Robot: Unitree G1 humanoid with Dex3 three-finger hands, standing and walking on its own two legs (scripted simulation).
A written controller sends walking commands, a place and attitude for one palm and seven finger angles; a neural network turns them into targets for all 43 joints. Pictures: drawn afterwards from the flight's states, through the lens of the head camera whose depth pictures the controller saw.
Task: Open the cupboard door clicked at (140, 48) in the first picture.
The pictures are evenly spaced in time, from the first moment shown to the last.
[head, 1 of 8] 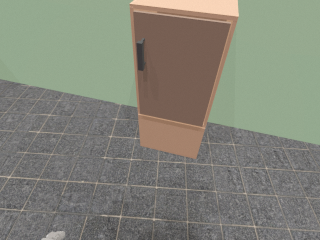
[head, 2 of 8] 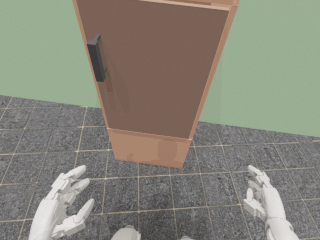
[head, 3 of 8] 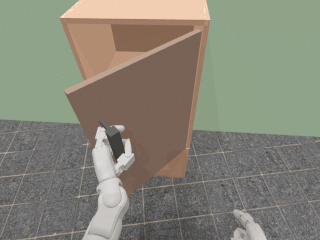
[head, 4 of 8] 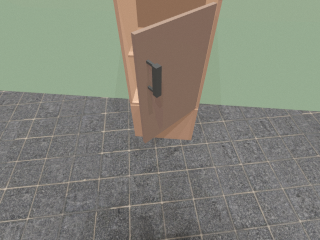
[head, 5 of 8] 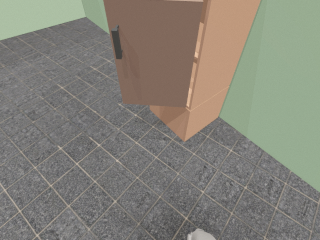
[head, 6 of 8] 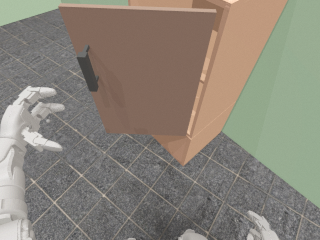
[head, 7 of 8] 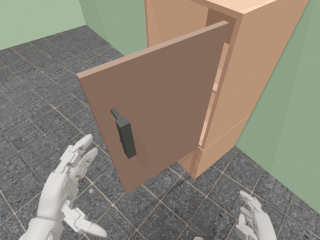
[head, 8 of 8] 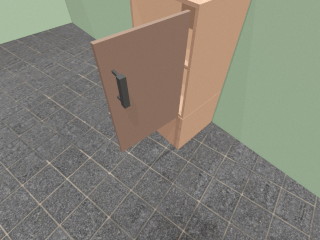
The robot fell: no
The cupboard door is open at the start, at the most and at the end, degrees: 0 88 87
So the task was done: yes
